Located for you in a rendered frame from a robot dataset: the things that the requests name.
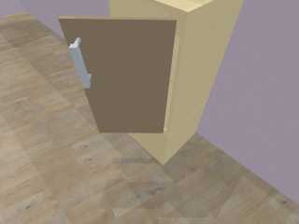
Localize cupboard door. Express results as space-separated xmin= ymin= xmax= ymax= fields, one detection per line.
xmin=58 ymin=16 xmax=177 ymax=133

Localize handle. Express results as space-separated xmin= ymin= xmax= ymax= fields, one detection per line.
xmin=69 ymin=37 xmax=92 ymax=89

